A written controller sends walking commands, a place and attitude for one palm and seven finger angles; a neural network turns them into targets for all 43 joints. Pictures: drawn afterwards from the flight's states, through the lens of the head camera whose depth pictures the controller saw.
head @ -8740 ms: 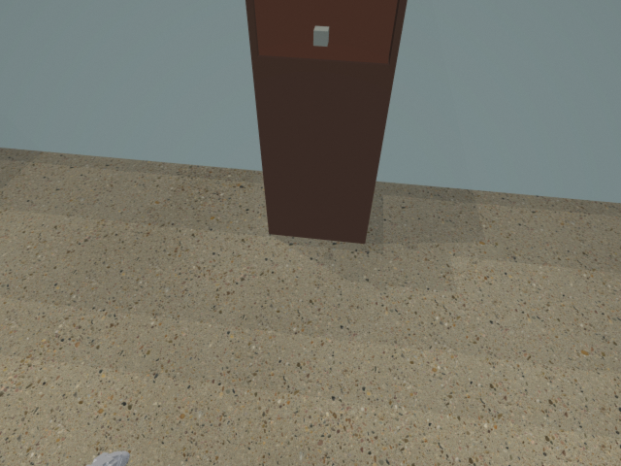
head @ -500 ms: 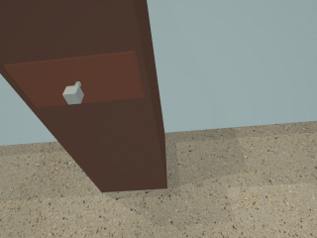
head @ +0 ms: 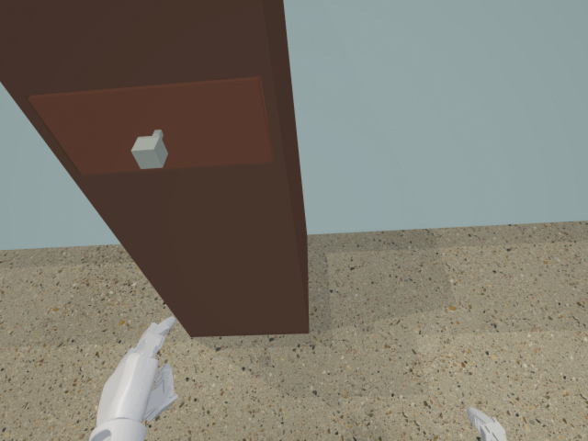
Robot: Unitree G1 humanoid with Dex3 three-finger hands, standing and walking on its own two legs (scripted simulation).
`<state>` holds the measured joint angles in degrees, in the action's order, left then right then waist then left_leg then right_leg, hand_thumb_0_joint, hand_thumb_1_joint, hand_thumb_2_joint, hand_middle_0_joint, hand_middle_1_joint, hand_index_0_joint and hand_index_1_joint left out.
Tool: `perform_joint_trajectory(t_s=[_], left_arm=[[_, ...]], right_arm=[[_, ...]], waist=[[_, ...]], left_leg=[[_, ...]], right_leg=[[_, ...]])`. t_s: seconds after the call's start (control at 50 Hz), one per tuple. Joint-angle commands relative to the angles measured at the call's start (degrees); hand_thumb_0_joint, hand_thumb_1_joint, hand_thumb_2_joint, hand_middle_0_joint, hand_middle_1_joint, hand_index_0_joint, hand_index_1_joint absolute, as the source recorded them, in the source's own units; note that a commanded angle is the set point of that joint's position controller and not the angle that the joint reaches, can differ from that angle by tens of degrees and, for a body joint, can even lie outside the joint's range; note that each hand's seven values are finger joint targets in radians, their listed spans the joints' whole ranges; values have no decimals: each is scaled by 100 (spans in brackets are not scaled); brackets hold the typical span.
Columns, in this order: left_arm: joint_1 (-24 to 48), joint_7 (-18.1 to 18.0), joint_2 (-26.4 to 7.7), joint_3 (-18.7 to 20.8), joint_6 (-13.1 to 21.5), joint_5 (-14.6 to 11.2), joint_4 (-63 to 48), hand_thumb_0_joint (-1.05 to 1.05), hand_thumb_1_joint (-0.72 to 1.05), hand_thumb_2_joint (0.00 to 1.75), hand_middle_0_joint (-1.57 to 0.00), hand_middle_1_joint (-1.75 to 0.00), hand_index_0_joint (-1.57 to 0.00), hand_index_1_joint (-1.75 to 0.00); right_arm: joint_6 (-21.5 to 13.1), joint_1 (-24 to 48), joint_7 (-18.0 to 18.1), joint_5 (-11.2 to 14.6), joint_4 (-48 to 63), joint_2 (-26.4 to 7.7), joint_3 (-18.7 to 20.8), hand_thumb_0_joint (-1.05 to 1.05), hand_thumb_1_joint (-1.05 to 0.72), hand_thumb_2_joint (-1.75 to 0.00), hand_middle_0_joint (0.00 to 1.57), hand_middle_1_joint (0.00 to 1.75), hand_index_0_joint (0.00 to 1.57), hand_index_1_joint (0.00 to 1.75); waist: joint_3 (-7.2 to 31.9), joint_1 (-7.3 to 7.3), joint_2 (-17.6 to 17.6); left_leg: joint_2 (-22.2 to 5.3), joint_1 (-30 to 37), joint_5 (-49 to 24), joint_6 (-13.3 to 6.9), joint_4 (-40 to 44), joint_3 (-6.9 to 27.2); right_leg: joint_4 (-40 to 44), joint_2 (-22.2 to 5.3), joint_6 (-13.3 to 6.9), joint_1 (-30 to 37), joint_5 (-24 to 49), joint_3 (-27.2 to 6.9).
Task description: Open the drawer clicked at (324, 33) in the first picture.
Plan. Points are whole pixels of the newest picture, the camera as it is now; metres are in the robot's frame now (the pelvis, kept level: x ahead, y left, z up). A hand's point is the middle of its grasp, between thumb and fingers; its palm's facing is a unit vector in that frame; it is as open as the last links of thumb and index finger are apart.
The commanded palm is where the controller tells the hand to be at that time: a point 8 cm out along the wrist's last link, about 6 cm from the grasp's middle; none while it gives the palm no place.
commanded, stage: raise the hand with hooked fingers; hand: left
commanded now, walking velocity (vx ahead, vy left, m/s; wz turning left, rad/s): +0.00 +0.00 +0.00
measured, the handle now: (153, 145) +0.55 +0.29 +0.12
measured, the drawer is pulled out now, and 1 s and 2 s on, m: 0.00 0.00 0.00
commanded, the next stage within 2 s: move the hooked fingers above the handle in 1.84 s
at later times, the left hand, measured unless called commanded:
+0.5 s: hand (100, 339) +0.22 +0.27 +0.06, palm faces +0.22 -0.09 -0.97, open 10.3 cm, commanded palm +0.18 +0.26 +0.10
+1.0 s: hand (70, 252) +0.29 +0.28 +0.16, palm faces +0.20 -0.07 -0.98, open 13.1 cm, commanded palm +0.24 +0.27 +0.22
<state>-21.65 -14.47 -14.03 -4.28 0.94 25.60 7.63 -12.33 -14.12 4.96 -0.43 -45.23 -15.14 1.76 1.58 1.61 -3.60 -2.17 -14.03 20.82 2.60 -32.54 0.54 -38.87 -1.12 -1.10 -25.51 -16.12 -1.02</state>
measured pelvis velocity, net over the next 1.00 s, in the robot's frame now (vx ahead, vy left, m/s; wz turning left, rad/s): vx -0.01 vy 0.04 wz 0.00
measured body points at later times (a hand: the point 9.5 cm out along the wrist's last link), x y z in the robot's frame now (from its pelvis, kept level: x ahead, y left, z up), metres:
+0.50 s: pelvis -0.04 +0.05 -0.01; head -0.06 +0.02 +0.44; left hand +0.21 +0.27 +0.11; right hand +0.19 -0.13 -0.09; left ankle -0.05 +0.18 -0.72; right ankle +0.04 -0.10 -0.72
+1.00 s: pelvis -0.01 +0.04 +0.01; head -0.01 +0.00 +0.46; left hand +0.27 +0.28 +0.21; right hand +0.22 -0.17 -0.08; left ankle -0.05 +0.18 -0.72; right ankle +0.04 -0.10 -0.72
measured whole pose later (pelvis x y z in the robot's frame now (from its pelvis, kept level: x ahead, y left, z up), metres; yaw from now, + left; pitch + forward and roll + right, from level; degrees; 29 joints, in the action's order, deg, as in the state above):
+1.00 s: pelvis -0.01 +0.04 +0.01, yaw +0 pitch -3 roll +1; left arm 5.3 -0.8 -27.6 -4.6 -12.3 52.3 -7.7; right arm 3.3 -4.5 1.3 -0.4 -36.9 -15.8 -0.7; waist -0.6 6.1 -5.2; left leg 0.4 -5.1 17.3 0.8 -25.1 1.8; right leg -27.3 -3.2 2.2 -14.3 -10.4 -1.7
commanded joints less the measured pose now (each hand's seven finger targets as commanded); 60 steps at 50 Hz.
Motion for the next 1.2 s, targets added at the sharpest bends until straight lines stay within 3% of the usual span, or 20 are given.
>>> perform_joint_trajectory(t_s=[0.0, 0.02, 0.04, 0.08, 0.12, 0.16, 0.18, 0.24, 0.32, 0.4, 0.46, 0.54, 0.58, 0.64, 0.7, 0.8, 0.84, 0.94, 1.06, 1.18], left_arm=[[-829, -732, -828, 419, 197, 2040, -826, 0, 64, 79, -22, -47, -22, -47], [-1124, -847, -609, 235, 178, 2408, -730, 0, 62, 78, -22, -48, -22, -48], [-1334, -927, -644, 309, 156, 2732, -684, 0, 60, 77, -22, -50, -22, -50], [-956, -1073, -764, 228, 137, 3272, -1445, 0, 55, 75, -22, -53, -22, -53], [-388, -1202, -824, 146, -62, 3655, -1819, 0, 50, 73, -23, -55, -23, -55], [497, -1337, -1008, 183, -297, 3907, -2117, 0, 46, 71, -23, -58, -23, -58], [628, -1372, -1020, 195, -440, 3996, -2007, 0, 43, 70, -23, -60, -23, -60], [2343, -1473, -1263, 237, -489, 3876, -2613, 0, 36, 67, -24, -64, -24, -64], [2844, -1335, -1242, 90, -443, 3679, -2391, 0, 27, 63, -25, -70, -25, -70], [3052, -819, -1134, -170, -715, 3451, -1948, 0, 18, 59, -25, -76, -25, -76], [2850, -216, -925, -428, -1052, 3285, -1653, 0, 11, 56, -26, -81, -26, -81], [2770, 380, -1272, -77, -1274, 3184, -1709, 0, 1, 52, -26, -87, -26, -87], [2889, 542, -1501, 62, -1294, 3315, -2014, 0, -3, 50, -27, -90, -27, -90], [3050, 597, -1912, 490, -1156, 3310, -2608, 0, -10, 47, -27, -94, -27, -94], [3192, 542, -1937, 590, -947, 3162, -3030, 0, -17, 44, -28, -99, -28, -99], [3786, 587, -2030, 580, -974, 2946, -2885, 0, -29, 39, -29, -107, -29, -107], [4032, 747, -2064, 535, -1088, 2870, -2815, 0, -34, 37, -29, -110, -29, -110], [4419, 1313, -2473, 685, -1294, 2751, -2705, 0, -45, 32, -30, -117, -30, -117], [4887, 1910, -3102, 1153, -1177, 2565, -2636, 0, -50, 30, -30, -120, -30, -120], [5646, 2254, -3347, 1311, -1043, 2341, -2172, 0, -50, 30, -30, -120, -30, -120]], right_arm=[[18, 864, -143, -261, 1618, -414, 255, 0, -90, -90, 20, 30, 20, 30], [177, 991, -276, -295, 1803, -438, 254, 0, -90, -90, 20, 30, 20, 30], [352, 1036, -414, -281, 1909, -462, 274, 0, -90, -90, 20, 30, 20, 30], [619, 1411, -594, -253, 2230, -484, 225, 0, -90, -90, 20, 30, 20, 30], [824, 1590, -667, -228, 2417, -450, 190, 0, -90, -90, 20, 30, 20, 30], [965, 1657, -640, -198, 2492, -413, 184, 0, -90, -90, 20, 30, 20, 30], [1020, 1598, -593, -198, 2468, -357, 172, 0, -90, -90, 20, 30, 20, 30], [1072, 1579, -358, -263, 2396, -275, 144, 0, -90, -90, 20, 30, 20, 30], [1028, 1686, -201, -338, 2170, -216, 34, 0, -90, -90, 20, 30, 20, 30], [1051, 1875, -175, -297, 2046, -224, -68, 0, -90, -90, 20, 30, 20, 30], [1131, 1920, -224, -168, 2014, -234, -122, 0, -90, -90, 20, 30, 20, 30], [1248, 1955, -251, -89, 2092, -319, -179, 0, -90, -90, 20, 30, 20, 30], [1290, 1938, -297, -98, 2092, -327, -204, 0, -90, -90, 20, 30, 20, 30], [1302, 1916, -332, -134, 2120, -354, -180, 0, -90, -90, 20, 30, 20, 30], [1247, 1855, -366, -127, 2053, -339, -142, 0, -90, -90, 20, 30, 20, 30], [1214, 1834, -356, -51, 1860, -401, -111, 0, -90, -90, 20, 30, 20, 30], [1226, 1905, -349, 14, 1835, -423, -108, 0, -90, -90, 20, 30, 20, 30], [1283, 1991, -310, 48, 1827, -489, -126, 0, -90, -90, 20, 30, 20, 30], [1342, 1940, -333, 24, 1844, -529, -172, 0, -90, -90, 20, 30, 20, 30], [1359, 1885, -351, 74, 1827, -554, -200, 0, -90, -90, 20, 30, 20, 30]], waist=[[636, 391, 1644], [322, 446, 1554], [346, 544, 1466], [736, 649, 1204], [961, 589, 864], [971, 405, 805], [1075, 387, 669], [1327, 50, 545], [1110, 72, -179], [676, 155, -139], [400, 299, 188], [309, 475, 505], [412, 544, 362], [843, 614, 150], [909, 586, -76], [656, 428, -8], [706, 366, 20], [1089, 412, 138], [1389, 447, 414], [1116, 370, 354]], left_leg=[[644, -1500, -584, -384, -89, -196], [631, -1646, -297, -340, -47, -185], [606, -1721, -327, -317, -74, -194], [655, -1811, -370, -313, -248, -315], [708, -1754, -241, -354, -310, -357], [696, -1592, 29, -405, -315, -338], [680, -1444, 80, -421, -298, -357], [606, -999, 260, -484, -353, -208], [539, -544, 196, -445, -111, -99], [420, -699, 232, -393, 333, 55], [287, -827, 118, -339, 721, 136], [206, -928, -93, -369, 1054, 87], [197, -842, -423, -381, 1124, 70], [208, -642, -927, -397, 1161, 79], [262, -311, -1451, -373, 1164, 89], [318, -6, -1649, -328, 1190, 35], [323, 96, -1690, -323, 1218, 7], [390, 299, -2069, -339, 1221, -84], [452, 340, -2429, -367, 1177, -184], [449, 255, -2309, -360, 1190, -234]], right_leg=[[801, 26, -117, 381, -886, -642], [787, 62, -178, 152, -1174, -576], [699, 97, -252, 173, -1088, -595], [458, 55, -294, 280, -806, -579], [409, 43, -297, 351, -777, -593], [509, 78, -244, 230, -1135, -551], [533, 86, -228, 280, -1168, -473], [536, 122, -134, 151, -1123, -300], [438, 139, -165, 107, -759, 73], [508, 133, -156, 454, -541, 220], [585, 130, -161, 886, -358, 222], [756, 148, -160, 1577, -178, 142], [763, 155, -184, 1871, 128, 107], [777, 178, -196, 2338, 630, 29], [889, 158, -219, 2348, 1063, 24], [1165, 117, -192, 2103, 1111, 119], [1249, 121, -179, 2144, 1140, 119], [1313, 80, -130, 2518, 1611, 141], [1325, 31, -53, 2870, 2167, 132], [1436, 15, -15, 2643, 2069, 158]])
